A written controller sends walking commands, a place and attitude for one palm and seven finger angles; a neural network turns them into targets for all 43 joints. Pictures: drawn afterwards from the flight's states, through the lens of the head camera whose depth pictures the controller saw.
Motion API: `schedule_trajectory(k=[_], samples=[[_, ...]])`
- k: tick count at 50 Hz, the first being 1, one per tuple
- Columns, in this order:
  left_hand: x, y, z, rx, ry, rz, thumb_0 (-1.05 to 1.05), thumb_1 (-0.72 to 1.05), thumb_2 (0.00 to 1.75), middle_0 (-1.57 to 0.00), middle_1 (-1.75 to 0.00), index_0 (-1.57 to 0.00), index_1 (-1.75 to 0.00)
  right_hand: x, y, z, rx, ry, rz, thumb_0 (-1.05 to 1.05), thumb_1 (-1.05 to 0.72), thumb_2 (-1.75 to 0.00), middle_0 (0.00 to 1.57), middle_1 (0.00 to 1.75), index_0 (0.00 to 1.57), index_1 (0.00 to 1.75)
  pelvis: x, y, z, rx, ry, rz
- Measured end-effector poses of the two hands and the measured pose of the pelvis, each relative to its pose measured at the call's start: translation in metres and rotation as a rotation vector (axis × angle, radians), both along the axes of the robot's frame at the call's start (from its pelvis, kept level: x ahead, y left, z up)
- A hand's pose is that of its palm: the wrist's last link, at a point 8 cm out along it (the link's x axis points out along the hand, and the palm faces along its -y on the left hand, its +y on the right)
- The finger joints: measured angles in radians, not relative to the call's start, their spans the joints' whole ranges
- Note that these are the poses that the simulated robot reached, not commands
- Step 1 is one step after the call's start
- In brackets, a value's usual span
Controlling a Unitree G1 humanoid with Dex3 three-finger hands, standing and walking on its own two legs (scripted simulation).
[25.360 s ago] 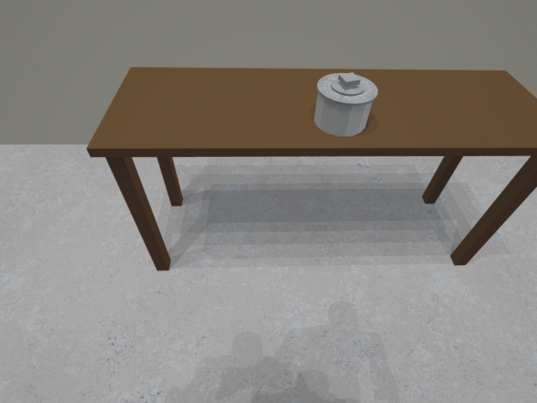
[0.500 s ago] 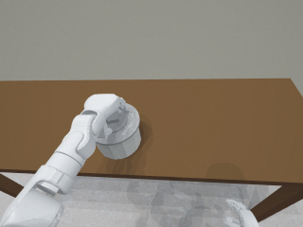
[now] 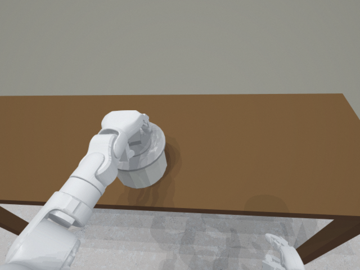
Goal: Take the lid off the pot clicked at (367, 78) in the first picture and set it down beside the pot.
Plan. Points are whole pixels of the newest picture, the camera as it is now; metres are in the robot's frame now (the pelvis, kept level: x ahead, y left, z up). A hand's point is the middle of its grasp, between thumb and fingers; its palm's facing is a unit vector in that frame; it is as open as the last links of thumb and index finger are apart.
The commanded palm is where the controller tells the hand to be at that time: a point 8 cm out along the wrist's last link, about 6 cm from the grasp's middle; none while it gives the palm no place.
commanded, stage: close the fingers and squeeze the knob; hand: left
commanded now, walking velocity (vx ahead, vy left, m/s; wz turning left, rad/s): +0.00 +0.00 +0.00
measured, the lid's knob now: (132, 137) +0.42 +0.15 +0.05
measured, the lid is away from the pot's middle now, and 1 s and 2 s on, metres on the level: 0.00 0.00 0.00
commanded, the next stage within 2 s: lift the lid straight up in 1.24 s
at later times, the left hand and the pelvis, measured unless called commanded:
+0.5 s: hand (125, 139) +0.40 +0.15 +0.07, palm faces -0.29 -0.05 -0.96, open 8.1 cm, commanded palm +0.38 +0.15 +0.14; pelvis +0.00 +0.00 +0.00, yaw +0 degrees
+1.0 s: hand (124, 141) +0.39 +0.16 +0.07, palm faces -0.27 -0.06 -0.96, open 7.7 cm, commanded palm +0.38 +0.16 +0.14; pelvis +0.00 +0.01 +0.00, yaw +0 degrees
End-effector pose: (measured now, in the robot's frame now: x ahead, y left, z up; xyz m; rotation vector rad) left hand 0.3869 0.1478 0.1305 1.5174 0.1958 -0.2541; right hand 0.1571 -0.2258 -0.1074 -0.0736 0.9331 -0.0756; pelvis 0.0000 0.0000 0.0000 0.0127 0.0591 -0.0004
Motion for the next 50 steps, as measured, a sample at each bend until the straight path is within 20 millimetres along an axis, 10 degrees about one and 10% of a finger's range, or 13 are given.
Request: schedule_trajectory(k=[24, 50], samples=[[0.01, 0.01, 0.0, -0.023, 0.007, -0.01, -0.01, 0.07, 1.02, -0.69, -0.86, -0.69, -0.86, -0.011, -0.004, -0.002, -0.023, 0.032, -0.027, 0.01, -0.91, -0.9, 0.19, 0.3, 0.19, 0.29, 0.003, 0.003, 0.0, -0.004, 0.011, -0.007], [0.001, 0.013, 0.001, -0.024, -0.02, -0.007, -0.01, 0.18, 0.87, -0.64, -0.86, -0.69, -0.9, 0.005, 0.007, 0.003, -0.003, -0.008, 0.002, 0.01, -0.91, -0.9, 0.19, 0.3, 0.19, 0.29, 0.003, 0.009, 0.0, -0.007, 0.009, -0.006]])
